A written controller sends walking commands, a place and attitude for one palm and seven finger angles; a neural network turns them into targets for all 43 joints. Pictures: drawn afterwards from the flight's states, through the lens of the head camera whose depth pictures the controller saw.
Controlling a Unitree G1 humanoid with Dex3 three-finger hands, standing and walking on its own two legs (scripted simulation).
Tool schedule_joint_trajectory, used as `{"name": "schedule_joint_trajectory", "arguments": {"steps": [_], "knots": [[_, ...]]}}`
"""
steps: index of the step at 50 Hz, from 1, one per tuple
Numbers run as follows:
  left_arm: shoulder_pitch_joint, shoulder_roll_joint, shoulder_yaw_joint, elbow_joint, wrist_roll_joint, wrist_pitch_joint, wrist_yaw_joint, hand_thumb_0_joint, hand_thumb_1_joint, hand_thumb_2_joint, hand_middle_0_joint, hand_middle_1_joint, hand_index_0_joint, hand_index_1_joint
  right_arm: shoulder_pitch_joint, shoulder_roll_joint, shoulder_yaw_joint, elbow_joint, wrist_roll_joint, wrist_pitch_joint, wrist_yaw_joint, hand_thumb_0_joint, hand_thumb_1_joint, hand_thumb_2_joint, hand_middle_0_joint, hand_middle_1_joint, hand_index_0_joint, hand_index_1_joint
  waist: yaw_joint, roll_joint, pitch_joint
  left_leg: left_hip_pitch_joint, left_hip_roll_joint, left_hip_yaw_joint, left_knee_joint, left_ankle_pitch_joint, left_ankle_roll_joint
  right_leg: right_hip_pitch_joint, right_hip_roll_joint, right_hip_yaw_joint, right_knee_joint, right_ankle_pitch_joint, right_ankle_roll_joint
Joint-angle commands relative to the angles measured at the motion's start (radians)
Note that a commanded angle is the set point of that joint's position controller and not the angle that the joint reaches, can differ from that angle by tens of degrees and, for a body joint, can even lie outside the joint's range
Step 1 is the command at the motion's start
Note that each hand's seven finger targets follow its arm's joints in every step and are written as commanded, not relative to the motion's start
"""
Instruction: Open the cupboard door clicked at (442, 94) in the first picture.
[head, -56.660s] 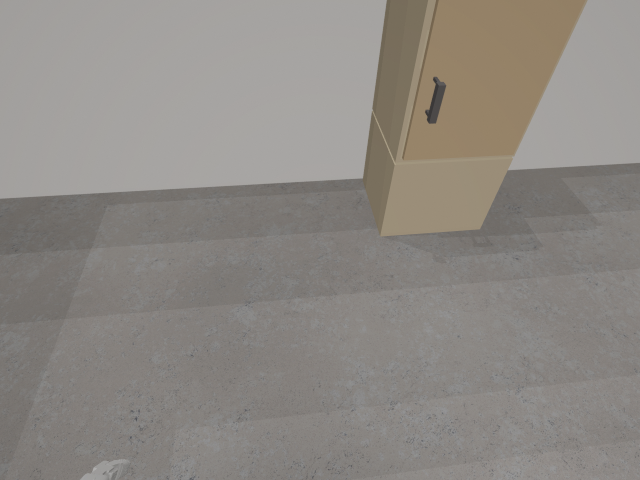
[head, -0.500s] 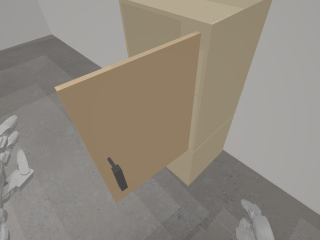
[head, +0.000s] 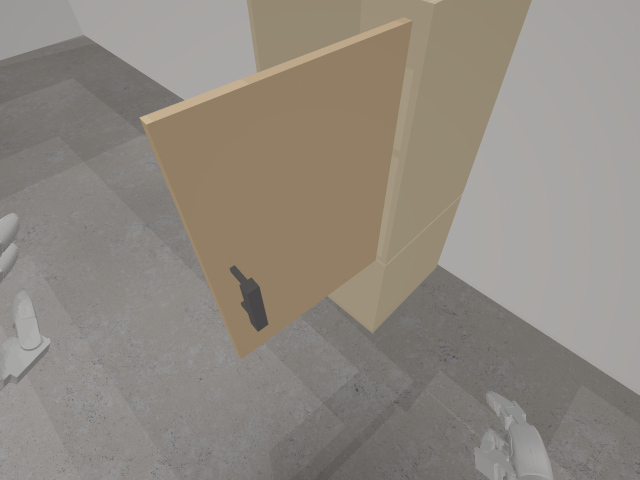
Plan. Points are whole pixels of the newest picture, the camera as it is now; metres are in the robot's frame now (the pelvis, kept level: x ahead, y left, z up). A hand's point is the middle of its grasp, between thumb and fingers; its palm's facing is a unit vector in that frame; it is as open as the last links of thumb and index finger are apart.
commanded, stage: step back with the hand held close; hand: left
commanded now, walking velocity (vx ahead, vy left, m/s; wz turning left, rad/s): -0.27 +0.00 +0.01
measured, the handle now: (247, 298) +0.42 +0.16 -0.10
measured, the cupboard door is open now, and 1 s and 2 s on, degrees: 85 85 85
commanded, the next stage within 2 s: stop stepping back and stand still in 0.68 s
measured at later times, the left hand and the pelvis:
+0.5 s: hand out of the picture +0.10 +0.27 +0.19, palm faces +0.46 -0.73 -0.50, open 7.4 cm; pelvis -0.10 -0.01 -0.01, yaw +6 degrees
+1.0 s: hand out of the picture +0.00 +0.22 +0.18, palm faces +0.26 -0.85 -0.47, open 7.4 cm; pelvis -0.22 -0.01 +0.00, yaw -3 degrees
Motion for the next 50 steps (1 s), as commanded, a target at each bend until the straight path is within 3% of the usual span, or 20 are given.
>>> {"name": "schedule_joint_trajectory", "arguments": {"steps": [1, 5, 11, 15, 18, 21, 24, 26, 28, 29, 30, 31, 32, 34, 35, 36, 37, 39, 45, 50], "knots": [[-0.027, 0.177, 0.155, -0.197, 0.009, -0.079, 0.023, 0.0, 0.9, 0.9, -0.2, -0.3, -0.2, -0.3, -0.103, -0.141, -0.054, -0.156, -0.006, -0.079, -0.002, 0.0, -0.9, -0.9, 0.2, 0.3, 0.2, 0.3, 0.012, 0.074, -0.091, -0.188, 0.089, -0.104, -0.227, -0.501, 0.023, 0.145, 0.06, -0.002, 0.019, -0.071, -0.004], [-0.035, 0.18, 0.15, -0.227, 0.011, -0.091, 0.025, 0.0, 0.9, 0.9, -0.2, -0.3, -0.2, -0.3, -0.084, -0.133, -0.057, -0.141, -0.01, -0.105, 0.0, 0.0, -0.9, -0.9, 0.2, 0.3, 0.2, 0.3, 0.009, 0.042, -0.105, -0.14, 0.058, -0.075, -0.163, -0.469, 0.006, 0.071, 0.044, 0.023, -0.034, -0.138, -0.015], [-0.085, 0.198, 0.114, -0.244, 0.008, -0.086, 0.057, 0.0, 0.9, 0.9, -0.2, -0.3, -0.2, -0.3, -0.042, -0.111, -0.059, -0.065, -0.02, -0.108, -0.003, 0.0, -0.9, -0.9, 0.2, 0.3, 0.2, 0.3, -0.022, -0.153, -0.098, 0.229, -0.043, 0.004, 0.219, -0.243, -0.054, -0.399, -0.128, 0.123, -0.252, -0.279, -0.084], [-0.138, 0.222, 0.13, -0.265, -0.001, -0.087, 0.058, 0.0, 0.9, 0.9, -0.2, -0.3, -0.2, -0.3, -0.066, -0.13, -0.05, -0.074, -0.02, -0.108, -0.017, 0.0, -0.9, -0.9, 0.2, 0.3, 0.2, 0.3, -0.017, 0.026, -0.044, 0.039, 0.039, -0.14, -0.066, -0.403, -0.026, -0.262, 0.006, 0.026, -0.093, -0.291, -0.014], [-0.107, 0.227, 0.195, -0.279, 0.026, -0.099, 0.045, 0.0, 0.9, 0.9, -0.2, -0.3, -0.2, -0.3, -0.123, -0.139, -0.06, -0.116, -0.026, -0.126, -0.018, 0.0, -0.9, -0.9, 0.2, 0.3, 0.2, 0.3, 0.027, 0.314, -0.107, -0.522, 0.249, -0.397, -0.461, -0.865, 0.086, 0.285, 0.17, -0.039, 0.487, -0.153, 0.005], [-0.063, 0.256, 0.226, -0.344, -0.003, -0.108, 0.035, 0.0, 0.9, 0.9, -0.2, -0.3, -0.2, -0.3, -0.11, -0.091, -0.079, -0.093, -0.034, -0.154, 0.025, 0.0, -0.9, -0.9, 0.2, 0.3, 0.2, 0.3, 0.043, 0.2, -0.217, -0.21, 0.211, -0.263, -0.348, -0.487, 0.06, 0.067, 0.139, -0.032, 0.591, -0.29, -0.037], [0.129, 0.236, 0.222, -0.309, -0.048, -0.084, 0.049, 0.0, 0.9, 0.9, -0.2, -0.3, -0.2, -0.3, -0.125, -0.072, -0.079, -0.082, -0.028, -0.17, 0.049, 0.0, -0.9, -0.9, 0.2, 0.3, 0.2, 0.3, 0.044, 0.193, -0.301, -0.007, 0.19, -0.134, -0.262, -0.309, 0.005, 0.047, 0.098, -0.054, 0.29, -0.365, -0.073], [0.092, 0.25, 0.229, -0.309, -0.06, -0.087, 0.043, 0.0, 0.9, 0.9, -0.2, -0.3, -0.2, -0.3, -0.115, -0.073, -0.076, -0.063, -0.03, -0.161, 0.053, 0.0, -0.9, -0.9, 0.2, 0.3, 0.2, 0.3, 0.024, 0.146, -0.247, 0.018, 0.171, -0.059, -0.141, -0.246, -0.056, 0.018, 0.02, 0.009, -0.044, -0.337, -0.105], [-0.004, 0.277, 0.203, -0.29, -0.03, -0.105, 0.055, 0.0, 0.9, 0.9, -0.2, -0.3, -0.2, -0.3, -0.105, -0.074, -0.072, -0.02, -0.019, -0.137, 0.05, 0.0, -0.9, -0.9, 0.2, 0.3, 0.2, 0.3, -0.002, -0.199, -0.126, 0.107, 0.036, -0.044, 0.428, -0.226, -0.104, -0.381, -0.372, 0.574, -0.351, -0.235, -0.217], [-0.076, 0.302, 0.196, -0.255, -0.01, -0.119, 0.068, 0.0, 0.9, 0.9, -0.2, -0.3, -0.2, -0.3, -0.114, -0.082, -0.06, -0.001, -0.038, -0.137, 0.047, 0.0, -0.9, -0.9, 0.2, 0.3, 0.2, 0.3, 0.005, -0.218, -0.047, -0.051, -0.005, -0.067, 0.62, -0.364, -0.109, -0.327, -0.424, 0.494, -0.309, 0.085, -0.239], [-0.052, 0.275, 0.211, -0.14, 0.015, -0.114, 0.081, 0.0, 0.9, 0.9, -0.2, -0.3, -0.2, -0.3, -0.103, -0.072, -0.048, -0.01, -0.051, -0.143, 0.036, 0.0, -0.9, -0.9, 0.2, 0.3, 0.2, 0.3, 0.006, -0.191, -0.071, -0.087, -0.01, -0.041, 0.614, -0.382, -0.098, -0.22, -0.35, 0.343, -0.223, 0.485, -0.212], [-0.097, 0.179, 0.056, -0.147, 0.005, -0.088, 0.047, 0.0, 0.9, 0.9, -0.2, -0.3, -0.2, -0.3, -0.108, -0.076, -0.053, -0.02, -0.018, -0.141, 0.035, 0.0, -0.9, -0.9, 0.2, 0.3, 0.2, 0.3, -0.001, -0.357, -0.094, -0.154, -0.031, -0.046, 0.509, -0.357, -0.086, -0.036, -0.232, 0.25, -0.084, 0.83, -0.104], [-0.187, 0.222, 0.088, -0.179, 0.005, -0.07, 0.041, 0.0, 0.9, 0.9, -0.2, -0.3, -0.2, -0.3, -0.16, -0.082, -0.053, -0.052, -0.011, -0.141, 0.02, 0.0, -0.9, -0.9, 0.2, 0.3, 0.2, 0.3, 0.004, -0.413, -0.081, -0.081, -0.032, 0.01, 0.418, -0.306, -0.072, -0.045, -0.197, 0.227, -0.033, 0.972, -0.071], [-0.265, 0.198, 0.062, -0.137, 0.006, -0.052, 0.034, 0.0, 0.9, 0.9, -0.2, -0.3, -0.2, -0.3, -0.158, -0.077, -0.013, -0.024, -0.016, -0.124, -0.013, 0.0, -0.9, -0.9, 0.2, 0.3, 0.2, 0.3, -0.013, -0.277, -0.036, 0.059, -0.079, 0.088, 0.118, -0.167, -0.061, -0.011, -0.107, 0.087, 0.066, 1.04, -0.048], [-0.313, 0.201, 0.05, -0.15, 0.0, -0.047, 0.029, 0.0, 0.9, 0.9, -0.2, -0.3, -0.2, -0.3, -0.157, -0.101, -0.006, -0.018, -0.011, -0.119, -0.022, 0.0, -0.9, -0.9, 0.2, 0.3, 0.2, 0.3, -0.02, -0.124, -0.042, 0.163, -0.053, 0.076, -0.046, 0.087, -0.056, -0.05, -0.056, 0.071, 0.133, 0.926, -0.013], [-0.347, 0.206, 0.039, -0.203, -0.001, -0.049, 0.026, 0.0, 0.9, 0.9, -0.2, -0.3, -0.2, -0.3, -0.136, -0.125, -0.014, -0.025, -0.008, -0.119, -0.017, 0.0, -0.9, -0.9, 0.2, 0.3, 0.2, 0.3, -0.011, 0.039, -0.107, 0.334, 0.104, -0.05, -0.068, 0.603, -0.008, -0.155, -0.007, 0.045, 0.256, 0.58, 0.025], [-0.37, 0.226, 0.042, -0.243, 0.014, -0.048, 0.027, 0.0, 0.9, 0.9, -0.2, -0.3, -0.2, -0.3, -0.145, -0.136, -0.033, -0.03, -0.021, -0.138, 0.001, 0.0, -0.9, -0.9, 0.2, 0.3, 0.2, 0.3, 0.018, 0.161, -0.152, 0.42, 0.305, -0.207, -0.07, 0.922, 0.078, -0.261, 0.032, 0.08, 0.439, -0.143, 0.015], [-0.362, 0.165, 0.018, -0.24, 0.019, -0.076, 0.019, 0.0, 0.9, 0.9, -0.2, -0.3, -0.2, -0.3, -0.098, -0.132, -0.058, -0.024, -0.022, -0.172, 0.038, 0.0, -0.9, -0.9, 0.2, 0.3, 0.2, 0.3, 0.024, 0.043, -0.178, 0.316, 0.361, -0.16, -0.123, 0.62, 0.108, -0.207, 0.058, 0.148, 0.61, -0.396, -0.02], [0.065, 0.191, 0.179, -0.458, -0.017, -0.048, 0.025, 0.0, 0.9, 0.9, -0.2, -0.3, -0.2, -0.3, -0.108, -0.101, -0.068, -0.13, -0.018, -0.165, 0.079, 0.0, -0.9, -0.9, 0.2, 0.3, 0.2, 0.3, 0.017, 0.242, -0.203, -0.027, 0.237, -0.09, -0.333, -0.447, 0.055, -0.048, 0.041, -0.054, 0.568, -0.206, -0.006], [0.145, 0.189, 0.206, -0.351, -0.022, -0.041, 0.059, 0.0, 0.9, 0.9, -0.2, -0.3, -0.2, -0.3, -0.076, -0.088, -0.061, -0.123, -0.028, -0.153, 0.048, 0.0, -0.9, -0.9, 0.2, 0.3, 0.2, 0.3, 0.008, 0.288, -0.158, -0.178, 0.166, -0.015, -0.36, -0.621, -0.033, 0.208, 0.096, -0.17, 0.207, -0.362, -0.057]]}}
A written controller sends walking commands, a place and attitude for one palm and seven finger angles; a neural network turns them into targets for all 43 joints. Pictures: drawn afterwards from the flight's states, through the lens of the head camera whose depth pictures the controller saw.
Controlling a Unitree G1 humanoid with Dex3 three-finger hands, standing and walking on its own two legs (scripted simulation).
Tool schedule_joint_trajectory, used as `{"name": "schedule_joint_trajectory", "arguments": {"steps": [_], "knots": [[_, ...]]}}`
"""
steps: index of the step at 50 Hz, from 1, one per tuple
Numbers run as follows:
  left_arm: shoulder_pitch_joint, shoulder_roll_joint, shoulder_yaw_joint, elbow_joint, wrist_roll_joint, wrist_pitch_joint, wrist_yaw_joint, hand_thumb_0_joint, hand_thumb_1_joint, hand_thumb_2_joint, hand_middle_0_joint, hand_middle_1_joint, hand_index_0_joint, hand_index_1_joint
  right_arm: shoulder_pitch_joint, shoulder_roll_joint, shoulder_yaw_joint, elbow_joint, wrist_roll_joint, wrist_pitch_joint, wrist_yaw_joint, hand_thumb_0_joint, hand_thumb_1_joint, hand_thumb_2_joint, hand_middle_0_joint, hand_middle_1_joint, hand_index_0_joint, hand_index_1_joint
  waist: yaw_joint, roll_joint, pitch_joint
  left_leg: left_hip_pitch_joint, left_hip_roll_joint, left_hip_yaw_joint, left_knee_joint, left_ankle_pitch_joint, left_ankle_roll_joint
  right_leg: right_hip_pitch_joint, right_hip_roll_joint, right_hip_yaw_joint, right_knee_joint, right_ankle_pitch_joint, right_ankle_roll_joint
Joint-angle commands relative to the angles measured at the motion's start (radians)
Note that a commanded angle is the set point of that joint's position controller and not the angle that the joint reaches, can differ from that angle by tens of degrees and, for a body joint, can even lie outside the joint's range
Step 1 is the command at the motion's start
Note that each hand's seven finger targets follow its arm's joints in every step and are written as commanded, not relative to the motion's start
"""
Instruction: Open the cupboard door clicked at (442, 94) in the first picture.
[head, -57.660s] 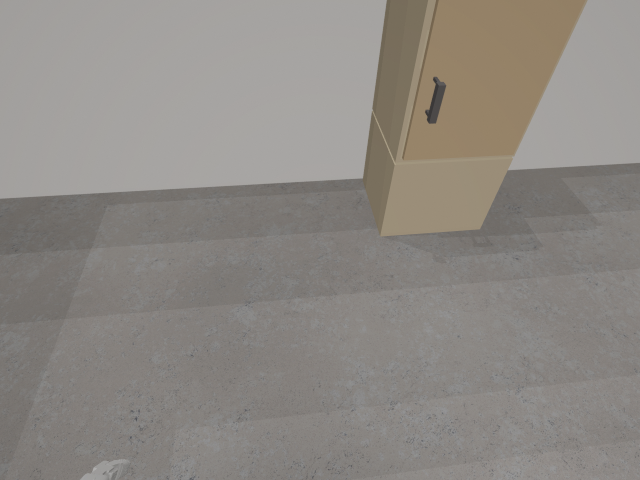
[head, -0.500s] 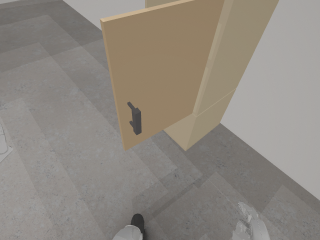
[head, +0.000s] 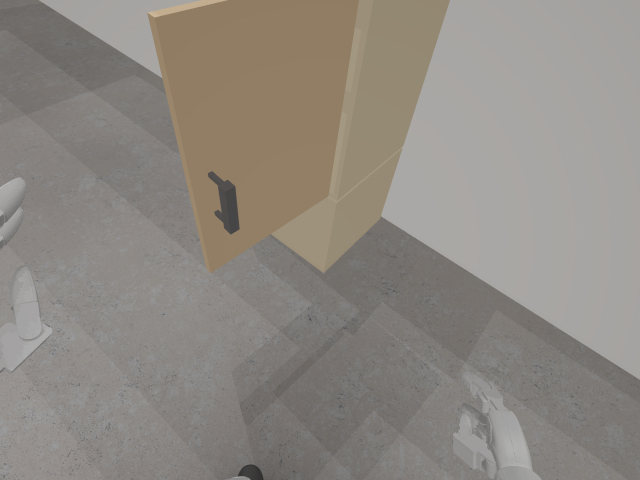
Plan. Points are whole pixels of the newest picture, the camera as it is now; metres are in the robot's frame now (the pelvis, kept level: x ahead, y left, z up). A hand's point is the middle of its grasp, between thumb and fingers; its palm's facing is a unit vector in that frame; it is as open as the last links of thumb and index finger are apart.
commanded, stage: stop stepping back and stand still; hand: left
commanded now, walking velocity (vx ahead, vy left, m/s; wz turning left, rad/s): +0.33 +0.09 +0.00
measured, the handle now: (222, 202) +0.62 +0.20 -0.10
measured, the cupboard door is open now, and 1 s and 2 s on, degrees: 85 85 85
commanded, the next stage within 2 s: let the arm hang, fingers relaxed in 0.48 s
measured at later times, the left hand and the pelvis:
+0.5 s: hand (55, 380) +0.17 +0.22 +0.16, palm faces +0.39 -0.79 -0.46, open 7.4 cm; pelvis -0.04 -0.02 -0.01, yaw +0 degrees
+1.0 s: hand out of the picture -0.06 +0.19 -0.19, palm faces +0.08 -0.98 -0.18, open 6.9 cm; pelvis -0.06 +0.00 -0.01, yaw +2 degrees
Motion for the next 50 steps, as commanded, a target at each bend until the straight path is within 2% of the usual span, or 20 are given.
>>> {"name": "schedule_joint_trajectory", "arguments": {"steps": [1, 3, 5, 6, 7, 8, 11, 16, 19, 22, 25, 28, 29, 31, 36, 39, 41, 43, 46, 50], "knots": [[0.065, 0.13, 0.17, -0.123, -0.003, -0.04, 0.058, 0.0, 0.9, 0.9, -0.2, -0.3, -0.2, -0.3, -0.067, -0.157, -0.053, -0.103, -0.002, -0.018, -0.03, 0.0, -0.9, -0.9, 0.2, 0.3, 0.2, 0.3, 0.038, 0.342, -0.138, -0.169, 0.057, -0.045, -0.214, -0.624, -0.036, 0.353, 0.057, -0.116, -0.339, -0.059, -0.043], [0.019, 0.151, 0.156, -0.092, -0.004, -0.027, 0.049, 0.0, 0.9, 0.9, -0.2, -0.3, -0.2, -0.3, -0.038, -0.141, -0.046, -0.079, 0.007, -0.001, -0.041, 0.0, -0.9, -0.9, 0.2, 0.3, 0.2, 0.3, 0.025, 0.033, -0.107, -0.027, -0.041, 0.031, 0.188, -0.396, -0.044, 0.169, -0.136, 0.074, -0.633, 0.081, -0.095], [-0.073, 0.234, 0.202, -0.089, -0.005, -0.038, 0.048, 0.0, 0.9, 0.9, -0.2, -0.3, -0.2, -0.3, -0.032, -0.178, -0.04, -0.039, -0.005, 0.006, -0.045, 0.0, -0.9, -0.9, 0.2, 0.3, 0.2, 0.3, 0.034, -0.136, -0.074, -0.187, -0.078, -0.096, 0.606, -0.271, -0.036, 0.036, -0.397, 0.457, -0.759, 0.08, -0.202], [-0.093, 0.234, 0.215, -0.008, -0.005, -0.047, 0.046, 0.0, 0.9, 0.9, -0.2, -0.3, -0.2, -0.3, -0.03, -0.189, -0.038, -0.012, -0.015, -0.008, -0.041, 0.0, -0.9, -0.9, 0.2, 0.3, 0.2, 0.3, 0.027, -0.113, -0.074, -0.249, -0.059, -0.099, 0.704, -0.24, -0.052, 0.035, -0.425, 0.443, -0.751, 0.092, -0.225], [-0.143, 0.146, 0.127, 0.039, 0.005, -0.042, 0.037, 0.0, 0.9, 0.9, -0.2, -0.3, -0.2, -0.3, -0.009, -0.189, -0.053, -0.002, 0.015, -0.009, -0.04, 0.0, -0.9, -0.9, 0.2, 0.3, 0.2, 0.3, 0.013, -0.099, -0.124, -0.279, -0.06, -0.119, 0.727, -0.234, -0.054, 0.09, -0.376, 0.427, -0.708, -0.012, -0.182], [-0.13, 0.097, 0.081, 0.135, 0.003, -0.04, 0.033, 0.0, 0.9, 0.9, -0.2, -0.3, -0.2, -0.3, -0.027, -0.201, -0.059, -0.016, 0.019, -0.016, -0.049, 0.0, -0.9, -0.9, 0.2, 0.3, 0.2, 0.3, 0.008, -0.1, -0.019, -0.281, -0.038, -0.128, 0.686, -0.166, -0.049, 0.084, -0.321, 0.375, -0.669, 0.151, -0.139], [-0.222, 0.093, 0.04, 0.227, 0.028, -0.079, 0.037, 0.0, 0.9, 0.9, -0.2, -0.3, -0.2, -0.3, -0.052, -0.17, -0.033, 0.011, 0.015, -0.024, -0.072, 0.0, -0.9, -0.9, 0.2, 0.3, 0.2, 0.3, 0.026, -0.07, 0.007, -0.194, -0.052, -0.017, 0.431, -0.184, -0.026, 0.188, -0.264, 0.169, -0.567, 0.571, -0.091], [-0.275, 0.117, 0.048, 0.138, 0.046, -0.1, 0.049, 0.0, 0.9, 0.9, -0.2, -0.3, -0.2, -0.3, -0.067, -0.165, -0.043, -0.006, 0.007, -0.053, -0.074, 0.0, -0.9, -0.9, 0.2, 0.3, 0.2, 0.3, 0.065, -0.223, -0.052, 0.008, -0.105, 0.063, 0.166, -0.211, 0.028, 0.283, -0.246, 0.147, -0.487, 0.815, -0.034], [-0.165, 0.153, 0.118, -0.015, 0.031, -0.117, 0.054, 0.0, 0.9, 0.9, -0.2, -0.3, -0.2, -0.3, -0.052, -0.169, -0.048, -0.032, 0.006, -0.044, -0.057, 0.0, -0.9, -0.9, 0.2, 0.3, 0.2, 0.3, 0.042, -0.02, -0.152, 0.237, -0.074, 0.003, -0.006, -0.001, 0.057, 0.239, -0.204, 0.12, -0.315, 0.904, 0.018], [-0.061, 0.173, 0.169, -0.099, 0.026, -0.131, 0.06, 0.0, 0.9, 0.9, -0.2, -0.3, -0.2, -0.3, -0.008, -0.172, -0.05, -0.051, 0.009, -0.043, -0.035, 0.0, -0.9, -0.9, 0.2, 0.3, 0.2, 0.3, 0.047, 0.26, -0.252, 0.487, 0.14, -0.221, 0.071, 0.479, 0.141, -0.042, -0.056, 0.033, -0.142, 0.253, 0.039], [-0.053, 0.156, 0.172, -0.102, 0.03, -0.102, 0.055, 0.0, 0.9, 0.9, -0.2, -0.3, -0.2, -0.3, -0.029, -0.16, -0.032, -0.045, 0.012, -0.046, -0.03, 0.0, -0.9, -0.9, 0.2, 0.3, 0.2, 0.3, 0.035, 0.285, -0.104, 0.202, 0.13, -0.138, 0.01, 0.251, 0.084, 0.097, -0.035, -0.019, -0.331, 0.109, 0.005], [-0.024, 0.111, 0.147, 0.018, 0.023, -0.09, 0.049, 0.0, 0.9, 0.9, -0.2, -0.3, -0.2, -0.3, -0.019, -0.161, -0.033, -0.047, 0.022, -0.035, -0.036, 0.0, -0.9, -0.9, 0.2, 0.3, 0.2, 0.3, 0.02, 0.11, -0.073, 0.079, 0.04, -0.053, 0.113, 0.052, 0.016, 0.201, -0.086, 0.087, -0.486, 0.496, -0.015], [-0.114, -0.052, -0.31, 0.725, 0.124, 0.105, -0.099, 0.0, 0.9, 0.9, -0.2, -0.3, -0.2, -0.3, -0.094, -0.307, -0.074, 0.113, 0.017, -0.025, 0.039, 0.0, -0.9, -0.9, 0.2, 0.3, 0.2, 0.3, 0.018, 0.014, -0.104, 0.01, 0.009, -0.024, 0.317, 0.069, -0.012, 0.157, -0.253, 0.132, -0.338, 0.915, -0.066], [-0.147, -0.105, -0.317, 0.785, 0.1, 0.165, -0.136, 0.0, 0.9, 0.9, -0.2, -0.3, -0.2, -0.3, -0.006, -0.196, -0.05, 0.106, 0.004, 0.033, 0.028, 0.0, -0.9, -0.9, 0.2, 0.3, 0.2, 0.3, 0.017, -0.075, -0.145, 0.006, -0.006, -0.064, 0.298, -0.245, -0.021, 0.161, -0.292, 0.193, -0.36, 0.986, -0.109], [-0.264, -0.078, -0.328, 1.026, 0.106, 0.157, -0.131, 0.0, 0.9, 0.9, -0.2, -0.3, -0.2, -0.3, -0.04, -0.192, -0.034, 0.103, -0.016, 0.106, 0.027, 0.0, -0.9, -0.9, 0.2, 0.3, 0.2, 0.3, 0.051, -0.382, -0.074, -0.064, -0.084, -0.07, 0.279, -0.321, 0.005, 0.255, -0.249, 0.119, -0.361, 1.08, -0.117], [-0.313, -0.074, -0.35, 1.175, 0.1, 0.172, -0.117, 0.0, 0.9, 0.9, -0.2, -0.3, -0.2, -0.3, -0.017, -0.188, -0.032, 0.155, -0.025, 0.122, 0.023, 0.0, -0.9, -0.9, 0.2, 0.3, 0.2, 0.3, 0.035, -0.224, -0.053, 0.075, -0.064, -0.084, 0.163, -0.039, 0.012, 0.2, -0.218, 0.084, -0.338, 0.961, -0.067], [-0.311, -0.111, -0.368, 1.262, 0.092, 0.182, -0.11, 0.0, 0.9, 0.9, -0.2, -0.3, -0.2, -0.3, 0.02, -0.198, -0.024, 0.224, -0.03, 0.119, 0.019, 0.0, -0.9, -0.9, 0.2, 0.3, 0.2, 0.3, 0.034, 0.004, -0.098, 0.231, -0.001, -0.131, 0.143, 0.287, 0.028, 0.132, -0.161, 0.061, -0.332, 0.656, -0.027], [-0.312, -0.127, -0.376, 1.36, 0.082, 0.187, -0.106, 0.0, 0.9, 0.9, -0.2, -0.3, -0.2, -0.3, 0.013, -0.173, -0.016, 0.276, -0.02, 0.127, 0.014, 0.0, -0.9, -0.9, 0.2, 0.3, 0.2, 0.3, 0.037, 0.218, -0.078, 0.227, 0.017, -0.139, 0.12, 0.272, 0.029, 0.134, -0.139, 0.05, -0.402, 0.441, -0.019], [-0.286, -0.159, -0.367, 1.485, 0.077, 0.184, -0.108, 0.0, 0.9, 0.9, -0.2, -0.3, -0.2, -0.3, 0.022, -0.132, -0.014, 0.331, -0.021, 0.134, -0.001, 0.0, -0.9, -0.9, 0.2, 0.3, 0.2, 0.3, 0.04, 0.279, -0.055, 0.179, 0.002, -0.122, 0.087, 0.103, 0.007, 0.187, -0.142, 0.065, -0.469, 0.423, -0.044], [-0.299, -0.157, -0.384, 1.595, 0.073, 0.185, -0.113, 0.0, 0.9, 0.9, -0.2, -0.3, -0.2, -0.3, 0.069, -0.139, -0.014, 0.397, -0.012, 0.135, -0.008, 0.0, -0.9, -0.9, 0.2, 0.3, 0.2, 0.3, 0.032, 0.201, -0.061, 0.187, 0.019, -0.149, 0.035, 0.011, 0.013, 0.21, -0.132, 0.052, -0.51, 0.361, -0.048]]}}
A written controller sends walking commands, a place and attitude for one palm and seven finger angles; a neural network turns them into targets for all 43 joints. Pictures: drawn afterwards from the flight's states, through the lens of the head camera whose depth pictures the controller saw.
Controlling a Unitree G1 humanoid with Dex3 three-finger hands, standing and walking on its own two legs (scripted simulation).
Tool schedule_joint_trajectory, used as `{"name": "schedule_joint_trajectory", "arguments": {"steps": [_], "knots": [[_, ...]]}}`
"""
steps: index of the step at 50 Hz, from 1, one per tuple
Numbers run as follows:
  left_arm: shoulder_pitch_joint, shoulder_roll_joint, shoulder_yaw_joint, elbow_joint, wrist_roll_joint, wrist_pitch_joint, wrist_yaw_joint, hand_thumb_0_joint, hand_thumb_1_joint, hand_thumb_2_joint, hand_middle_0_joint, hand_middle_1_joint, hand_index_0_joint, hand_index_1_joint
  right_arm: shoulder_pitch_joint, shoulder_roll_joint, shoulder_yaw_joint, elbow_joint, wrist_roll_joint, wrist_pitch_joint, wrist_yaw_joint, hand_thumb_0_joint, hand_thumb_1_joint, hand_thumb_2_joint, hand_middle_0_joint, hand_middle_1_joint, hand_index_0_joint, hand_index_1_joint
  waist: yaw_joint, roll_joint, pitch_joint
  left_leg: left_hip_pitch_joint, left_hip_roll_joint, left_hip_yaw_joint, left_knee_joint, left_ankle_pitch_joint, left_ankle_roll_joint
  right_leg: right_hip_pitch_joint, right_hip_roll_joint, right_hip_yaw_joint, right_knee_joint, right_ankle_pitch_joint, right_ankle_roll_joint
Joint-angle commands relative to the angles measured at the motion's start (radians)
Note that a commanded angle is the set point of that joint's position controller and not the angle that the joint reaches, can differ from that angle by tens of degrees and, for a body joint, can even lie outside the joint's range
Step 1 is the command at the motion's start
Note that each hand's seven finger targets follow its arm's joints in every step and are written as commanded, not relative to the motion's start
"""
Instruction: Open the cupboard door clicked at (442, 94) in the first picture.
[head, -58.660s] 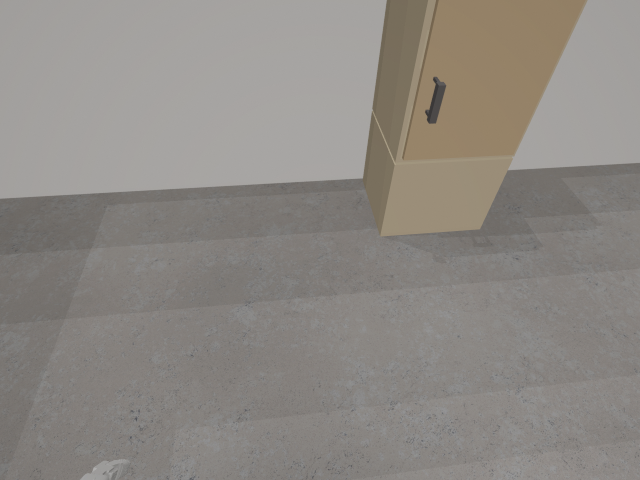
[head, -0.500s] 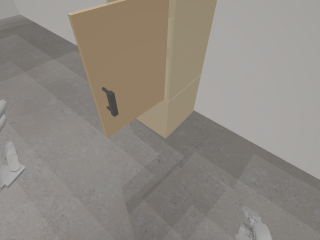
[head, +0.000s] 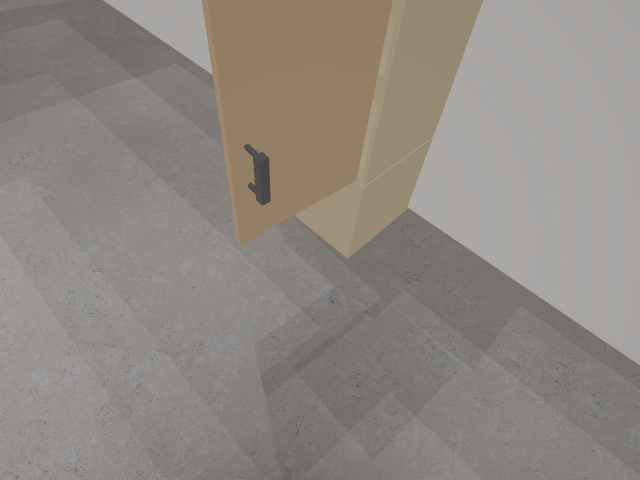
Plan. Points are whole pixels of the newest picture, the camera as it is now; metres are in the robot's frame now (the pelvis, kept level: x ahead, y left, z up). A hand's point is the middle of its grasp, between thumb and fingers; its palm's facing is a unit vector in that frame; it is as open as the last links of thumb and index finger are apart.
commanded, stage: let the arm hang, fingers relaxed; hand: left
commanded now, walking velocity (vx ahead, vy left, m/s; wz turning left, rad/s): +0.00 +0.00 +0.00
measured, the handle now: (256, 174) +0.69 +0.18 -0.10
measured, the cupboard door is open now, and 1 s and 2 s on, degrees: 85 85 85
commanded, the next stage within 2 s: look to check the result in 0.68 s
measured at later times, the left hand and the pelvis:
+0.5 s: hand out of the picture -0.01 +0.21 -0.16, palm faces -0.01 -0.98 -0.22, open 7.4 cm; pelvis -0.02 +0.03 +0.01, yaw -2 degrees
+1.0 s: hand out of the picture -0.02 +0.19 -0.17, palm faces +0.00 -0.98 -0.21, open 7.4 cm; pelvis -0.01 +0.02 +0.01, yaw -2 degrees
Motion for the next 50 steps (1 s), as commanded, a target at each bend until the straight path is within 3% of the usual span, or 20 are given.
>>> {"name": "schedule_joint_trajectory", "arguments": {"steps": [1, 2, 5, 9, 14, 23, 29, 35, 40, 50], "knots": [[-0.005, 0.104, 0.016, 0.005, 0.001, -0.035, -0.003, 0.0, 0.9, 0.9, -0.2, -0.3, -0.2, -0.3, 0.0, -0.115, -0.021, -0.019, 0.005, -0.035, -0.009, 0.0, -0.9, -0.9, 0.2, 0.3, 0.2, 0.3, -0.015, 0.205, -0.096, 0.067, 0.066, -0.064, -0.141, 0.159, 0.057, -0.012, -0.104, 0.12, -0.145, 0.167, -0.01], [-0.011, 0.104, 0.016, 0.023, 0.002, -0.035, -0.004, 0.0, 0.9, 0.9, -0.2, -0.3, -0.2, -0.3, 0.009, -0.121, -0.024, -0.01, 0.006, -0.036, -0.01, 0.0, -0.9, -0.9, 0.2, 0.3, 0.2, 0.3, -0.015, 0.147, -0.076, 0.059, 0.073, -0.076, -0.158, 0.142, 0.06, -0.015, -0.097, 0.112, -0.151, 0.146, -0.009], [-0.011, 0.092, 0.01, 0.074, 0.003, -0.033, -0.006, 0.0, 0.9, 0.9, -0.2, -0.3, -0.2, -0.3, 0.027, -0.129, -0.025, 0.028, 0.005, -0.038, -0.01, 0.0, -0.9, -0.9, 0.2, 0.3, 0.2, 0.3, -0.016, 0.089, -0.036, 0.037, 0.073, -0.086, -0.207, 0.049, 0.063, -0.032, -0.096, 0.11, -0.163, 0.088, -0.008], [0.002, 0.082, 0.006, 0.122, 0.003, -0.031, -0.004, 0.0, 0.9, 0.9, -0.2, -0.3, -0.2, -0.3, 0.042, -0.12, -0.026, 0.071, 0.003, -0.04, -0.008, 0.0, -0.9, -0.9, 0.2, 0.3, 0.2, 0.3, -0.013, 0.066, -0.007, 0.017, 0.07, -0.099, -0.267, -0.07, 0.065, -0.054, -0.095, 0.106, -0.16, 0.035, -0.005], [0.014, 0.077, 0.004, 0.15, 0.005, -0.036, 0.001, 0.0, 0.9, 0.9, -0.2, -0.3, -0.2, -0.3, 0.066, -0.102, -0.026, 0.105, 0.003, -0.044, -0.005, 0.0, -0.9, -0.9, 0.2, 0.3, 0.2, 0.3, -0.013, 0.032, -0.02, 0.03, 0.063, -0.085, -0.273, -0.06, 0.064, -0.059, -0.101, 0.108, -0.155, 0.044, -0.002], [0.015, 0.061, 0.004, 0.169, 0.007, -0.036, 0.007, 0.0, 0.9, 0.9, -0.2, -0.3, -0.2, -0.3, 0.084, -0.067, -0.023, 0.143, 0.002, -0.045, -0.003, 0.0, -0.9, -0.9, 0.2, 0.3, 0.2, 0.3, -0.013, 0.061, 0.041, 0.007, 0.056, -0.069, -0.284, -0.074, 0.059, -0.102, -0.103, 0.116, -0.16, 0.024, 0.002], [0.012, 0.055, 0.005, 0.172, 0.005, -0.043, 0.009, 0.0, 0.9, 0.9, -0.2, -0.3, -0.2, -0.3, 0.097, -0.053, -0.023, 0.152, 0.003, -0.049, -0.004, 0.0, -0.9, -0.9, 0.2, 0.3, 0.2, 0.3, -0.017, 0.066, 0.007, 0.033, 0.049, -0.054, -0.26, -0.018, 0.056, -0.095, -0.108, 0.125, -0.162, 0.052, -0.002], [0.013, 0.047, 0.006, 0.177, 0.004, -0.046, 0.01, 0.0, 0.9, 0.9, -0.2, -0.3, -0.2, -0.3, 0.099, -0.048, -0.024, 0.155, 0.004, -0.048, -0.007, 0.0, -0.9, -0.9, 0.2, 0.3, 0.2, 0.3, -0.021, 0.081, 0.023, 0.041, 0.046, -0.044, -0.244, 0.001, 0.052, -0.112, -0.108, 0.134, -0.175, 0.05, -0.006], [0.016, 0.052, 0.007, 0.182, 0.002, -0.051, 0.01, 0.0, 0.9, 0.9, -0.2, -0.3, -0.2, -0.3, 0.093, -0.056, -0.026, 0.158, 0.006, -0.053, -0.009, 0.0, -0.9, -0.9, 0.2, 0.3, 0.2, 0.3, -0.02, 0.067, -0.01, 0.076, 0.049, -0.04, -0.223, 0.066, 0.054, -0.094, -0.113, 0.13, -0.175, 0.088, -0.009], [-0.006, 0.07, 0.01, 0.182, 0.003, -0.054, 0.01, 0.0, 0.9, 0.9, -0.2, -0.3, -0.2, -0.3, 0.077, -0.077, -0.028, 0.159, 0.006, -0.052, -0.01, 0.0, -0.9, -0.9, 0.2, 0.3, 0.2, 0.3, -0.023, 0.047, -0.005, 0.089, 0.057, -0.036, -0.214, 0.101, 0.052, -0.089, -0.111, 0.134, -0.183, 0.103, -0.011]]}}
